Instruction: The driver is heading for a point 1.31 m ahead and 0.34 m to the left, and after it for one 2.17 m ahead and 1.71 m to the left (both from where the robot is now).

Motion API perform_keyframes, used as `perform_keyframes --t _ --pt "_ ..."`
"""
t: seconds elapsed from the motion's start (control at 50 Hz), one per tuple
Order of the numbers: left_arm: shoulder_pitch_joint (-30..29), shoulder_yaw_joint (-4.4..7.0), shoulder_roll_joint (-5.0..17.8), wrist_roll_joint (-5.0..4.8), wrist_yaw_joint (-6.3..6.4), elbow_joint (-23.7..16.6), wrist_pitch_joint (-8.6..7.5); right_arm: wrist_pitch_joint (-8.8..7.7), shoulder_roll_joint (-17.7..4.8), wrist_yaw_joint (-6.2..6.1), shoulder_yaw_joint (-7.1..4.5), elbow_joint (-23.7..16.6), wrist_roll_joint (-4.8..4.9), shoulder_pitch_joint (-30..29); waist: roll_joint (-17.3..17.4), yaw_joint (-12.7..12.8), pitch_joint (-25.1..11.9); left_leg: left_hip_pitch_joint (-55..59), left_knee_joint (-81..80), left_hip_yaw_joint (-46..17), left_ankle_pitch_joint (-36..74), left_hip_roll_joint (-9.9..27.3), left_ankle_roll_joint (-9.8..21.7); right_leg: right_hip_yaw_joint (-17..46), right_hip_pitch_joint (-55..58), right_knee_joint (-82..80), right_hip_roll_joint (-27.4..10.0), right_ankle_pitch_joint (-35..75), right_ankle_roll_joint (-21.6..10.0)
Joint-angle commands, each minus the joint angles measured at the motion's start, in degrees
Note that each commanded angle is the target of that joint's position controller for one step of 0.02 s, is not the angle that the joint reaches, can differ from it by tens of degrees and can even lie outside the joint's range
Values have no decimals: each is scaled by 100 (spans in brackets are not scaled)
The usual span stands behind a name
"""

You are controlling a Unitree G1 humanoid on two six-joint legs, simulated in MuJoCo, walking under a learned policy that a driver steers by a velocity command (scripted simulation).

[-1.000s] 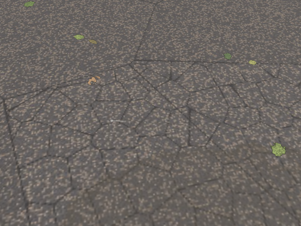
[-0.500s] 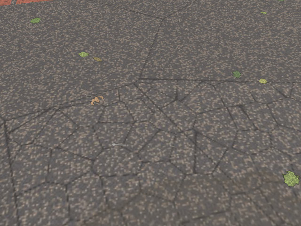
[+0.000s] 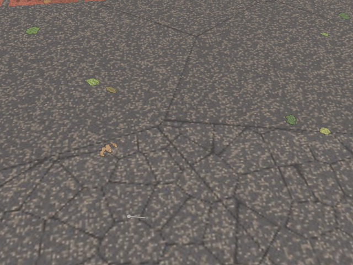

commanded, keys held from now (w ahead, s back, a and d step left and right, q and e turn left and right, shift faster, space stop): w+q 0.74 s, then q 0.04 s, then no key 0.22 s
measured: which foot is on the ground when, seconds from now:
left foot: down 0.00-0.24, up 0.26-0.76, down 0.78-1.00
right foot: up 0.00-0.22, down 0.24-0.76, up 0.78-1.00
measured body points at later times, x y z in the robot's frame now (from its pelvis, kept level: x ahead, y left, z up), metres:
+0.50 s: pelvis +0.26 -0.04 +0.00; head +0.28 -0.05 +0.45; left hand +0.22 +0.24 -0.11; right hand +0.47 -0.26 -0.11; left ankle +0.28 +0.13 -0.66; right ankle +0.26 -0.15 -0.74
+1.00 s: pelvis +0.45 +0.11 +0.00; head +0.48 +0.15 +0.44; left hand +0.42 +0.42 -0.12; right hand +0.70 -0.05 -0.10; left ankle +0.45 +0.18 -0.74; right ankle +0.57 -0.02 -0.66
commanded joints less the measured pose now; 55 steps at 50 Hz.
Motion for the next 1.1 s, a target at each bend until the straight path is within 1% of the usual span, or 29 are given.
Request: perform_keyframes --t 0.02,0.08,0.14,0.18,0.22,0.24,0.26,0.28,0.3,0.32,0.34,0.38,0.44,0.5,0.58,0.68,0.72,0.74,0.76,0.78,0.8,0.82,0.84,0.86,0.88,0.9,0.94,1.0,1.1 --pt "0 59 270 41 75 -353 49 -115 -921 -141 -203 -521 37 -317 467 231 236 -1077 -1015 -1238 94 1302 930 -171 536 -1308 111 1002 198" --pt "-657 24 225 -48 20 -540 11 -53 -1031 -197 -252 -487 113 49 594 -46 112 -790 -756 -1286 -45 1272 745 -193 883 -2463 411 1556 293" --pt "-1009 61 400 -125 -49 -723 -37 13 -990 -225 -259 -455 169 288 601 -157 44 -252 -380 -1755 -491 1471 677 -25 1032 -3027 496 1394 310" --pt "-984 122 577 -143 -99 -784 -109 62 -1011 -256 -277 -503 143 258 681 -52 -4 45 -8 -2102 -613 1567 602 34 1303 -3330 531 933 216" --pt "-294 230 752 -128 -95 -628 -178 112 -873 -268 -245 -618 103 122 786 336 -262 18 692 -2178 -406 1310 414 -80 2257 -3702 526 488 -14" --pt "553 322 1015 -53 -60 -500 -211 92 -573 -244 -139 -748 58 -6 515 725 -883 -508 1930 -1813 -460 983 210 432 3548 -3633 -117 344 -342" --pt "1302 458 1508 36 -12 -428 -149 11 -187 -221 -31 -912 127 385 -845 750 -1638 -2282 3737 -852 -1624 191 -196 2267 5552 -3843 -1349 -319 -1058" --pt "1503 457 1382 -9 -58 -317 -80 -37 -437 -213 -39 -1030 232 667 -1813 637 -1804 -3418 4975 -693 -2681 382 -244 4026 5838 -4280 -2036 -1347 -1453" --pt "1177 323 833 -26 -69 -466 -79 -3 -940 -220 -161 -960 264 433 -959 673 -1123 -3684 5556 -905 -2203 701 -275 3464 5214 -4359 -1811 -1517 -1268" --pt "895 262 640 -43 -80 -517 -49 50 -976 -222 -195 -1001 213 85 -406 626 -637 -3595 5640 -746 -1702 900 -321 2484 4522 -4396 -1527 -940 -1045" --pt "589 226 550 -35 -103 -529 -25 79 -872 -219 -204 -1051 150 -72 -172 489 -344 -3394 5419 -684 -1312 1052 -370 1861 3929 -4581 -1222 -363 -937" --pt "366 194 450 -7 -130 -465 -17 172 -681 -169 -228 -1134 138 -139 -382 294 -54 -3009 5112 -536 -936 1287 -419 942 3238 -4899 -856 381 -825" --pt "520 273 588 -22 -145 -306 -67 255 -504 -131 -209 -1323 132 -297 -305 270 -23 -3098 4866 -427 -509 1353 -519 217 3151 -5085 -785 1339 -966" --pt "661 334 749 -10 -107 -186 -33 257 -455 -99 -196 -1550 128 -682 -191 343 17 -3314 4075 -423 70 1364 -570 -247 3364 -5126 -850 1830 -999" --pt "784 364 922 -50 -58 -117 41 220 -373 51 -150 -1844 106 -1448 -176 585 193 -3048 2821 -51 899 1316 -486 -860 3485 -5125 -819 1675 -861" --pt "1049 428 1145 -172 -46 30 195 241 -444 212 -165 -2245 139 -2052 -210 659 426 -2895 2096 356 219 1178 -206 -1217 4102 -4799 -1088 2050 -681" --pt "978 476 1324 -198 -19 1 263 270 -620 226 -258 -2281 111 -1815 -392 407 151 -2152 1974 701 -367 823 23 -1463 4181 -4096 -1073 3851 -569" --pt "936 499 1405 -207 4 -17 308 288 -799 212 -364 -2184 105 -1313 -441 91 -173 -1422 1854 864 -517 559 172 -1600 4125 -3306 -1000 4736 -502" --pt "848 473 1349 -214 36 -75 349 294 -1114 155 -552 -1907 94 -311 -264 -439 -650 -42 1383 898 -29 272 376 -1761 3637 -1985 -731 4931 -306" --pt "932 363 1079 -56 44 -263 305 334 -1653 7 -731 -1745 62 477 577 -681 -1192 1798 1315 -462 1005 1145 718 -1723 1997 -58 -400 2651 26" --pt "1583 104 338 82 -64 -555 123 277 -2218 -16 -723 -1937 -35 73 1885 146 -1995 3409 820 -3699 1509 2775 1871 -963 -271 1887 752 -2623 327" --pt "1014 210 926 -117 -123 -488 -24 235 -1646 10 -581 -2041 -48 257 960 -400 -2497 3273 450 -3831 2043 2878 1785 43 -472 2297 545 -2471 248" --pt "653 245 1020 -270 -121 -600 -24 189 -1337 40 -473 -1959 -56 2 713 -291 -1732 2622 535 -2739 2912 2694 1527 -72 -652 2116 318 -1949 184" --pt "619 217 929 -177 -55 -547 11 174 -1110 44 -409 -1934 49 -331 224 -45 -1163 1734 549 -1967 3147 2357 1225 -158 -491 1617 61 -1502 191" --pt "584 245 930 -65 2 -508 74 177 -956 34 -361 -1972 70 -668 231 142 -867 1023 419 -1567 3173 2113 1041 -178 -196 1244 -77 -1265 221" --pt "717 274 957 -60 14 -495 181 176 -917 27 -331 -2010 5 -868 371 347 -799 464 240 -1327 3323 1992 974 -142 253 1113 -146 -1107 224" --pt "940 256 773 -41 47 -436 341 115 -1005 14 -347 -1914 -62 -971 448 527 -788 -68 47 -951 3896 1862 1000 -245 649 828 -48 -790 313" --pt "779 228 621 12 91 -485 413 91 -981 -65 -318 -1699 -55 -863 531 500 -779 -45 -7 -597 4228 1741 915 -253 526 129 47 -189 395" --pt "64 160 451 -22 11 -654 436 240 -921 -206 -256 -1446 -53 -783 646 232 -703 270 12 -421 3514 1627 587 -205 677 -1500 74 725 376"
Keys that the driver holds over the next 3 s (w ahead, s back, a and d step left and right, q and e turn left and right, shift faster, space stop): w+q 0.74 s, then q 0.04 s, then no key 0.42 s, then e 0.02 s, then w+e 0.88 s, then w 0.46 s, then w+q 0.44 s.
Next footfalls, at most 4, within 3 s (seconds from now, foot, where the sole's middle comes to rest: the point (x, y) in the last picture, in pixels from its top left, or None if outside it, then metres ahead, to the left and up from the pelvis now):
0.24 right None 0.30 -0.15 -0.78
0.78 left None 0.48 0.20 -0.78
1.26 right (154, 220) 0.69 0.08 -0.78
1.84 right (142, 174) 0.91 0.14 -0.78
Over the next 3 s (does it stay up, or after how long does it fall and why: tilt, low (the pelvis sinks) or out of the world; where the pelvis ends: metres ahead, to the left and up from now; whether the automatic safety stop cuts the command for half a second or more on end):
stays up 1.30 0.24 0.00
